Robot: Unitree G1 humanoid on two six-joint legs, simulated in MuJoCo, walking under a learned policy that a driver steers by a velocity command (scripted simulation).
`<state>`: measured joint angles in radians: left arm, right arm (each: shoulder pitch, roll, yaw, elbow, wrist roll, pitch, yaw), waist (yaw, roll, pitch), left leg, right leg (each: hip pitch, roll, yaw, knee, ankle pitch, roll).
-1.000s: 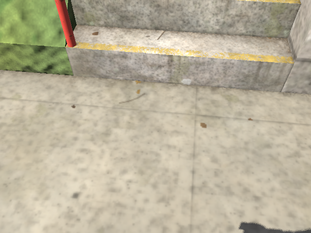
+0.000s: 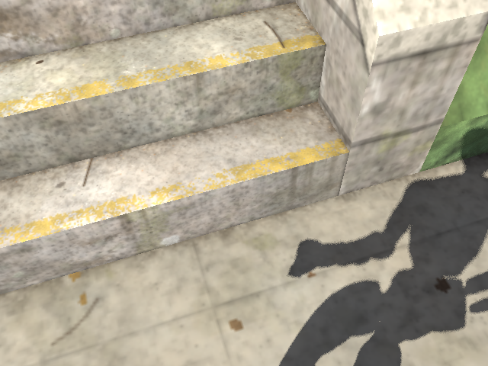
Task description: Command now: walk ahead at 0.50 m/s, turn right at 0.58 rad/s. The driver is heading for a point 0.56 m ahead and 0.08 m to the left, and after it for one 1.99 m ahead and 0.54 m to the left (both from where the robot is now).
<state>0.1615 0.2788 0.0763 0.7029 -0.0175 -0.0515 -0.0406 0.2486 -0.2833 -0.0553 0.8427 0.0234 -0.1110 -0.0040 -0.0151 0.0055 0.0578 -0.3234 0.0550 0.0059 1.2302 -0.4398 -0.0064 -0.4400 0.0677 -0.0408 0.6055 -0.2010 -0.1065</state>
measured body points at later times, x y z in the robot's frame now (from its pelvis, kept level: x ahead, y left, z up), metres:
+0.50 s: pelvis +0.28 +0.04 +0.00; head +0.32 +0.06 +0.45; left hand +0.33 +0.32 -0.13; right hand +0.42 -0.22 -0.10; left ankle +0.36 +0.11 -0.72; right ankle +0.12 -0.07 -0.65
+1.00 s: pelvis +0.52 +0.04 +0.02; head +0.55 +0.04 +0.46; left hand +0.59 +0.34 -0.08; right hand +0.67 -0.20 -0.12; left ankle +0.40 +0.11 -0.65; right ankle +0.61 -0.03 -0.72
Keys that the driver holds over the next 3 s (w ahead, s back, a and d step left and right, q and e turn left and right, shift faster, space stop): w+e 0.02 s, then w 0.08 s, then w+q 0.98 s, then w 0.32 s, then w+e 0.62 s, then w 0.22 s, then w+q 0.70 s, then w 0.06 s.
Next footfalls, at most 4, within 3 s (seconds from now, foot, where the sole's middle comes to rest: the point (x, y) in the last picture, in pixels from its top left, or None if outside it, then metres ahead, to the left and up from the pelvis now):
0.42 left None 0.40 0.12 -0.76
0.90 right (264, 288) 0.65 -0.02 -0.76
1.30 left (185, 306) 0.60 0.20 -0.76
1.62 right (245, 279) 0.68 0.03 -0.76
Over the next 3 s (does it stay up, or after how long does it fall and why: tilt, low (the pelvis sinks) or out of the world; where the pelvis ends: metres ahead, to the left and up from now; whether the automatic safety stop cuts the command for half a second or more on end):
stays up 0.81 0.14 0.09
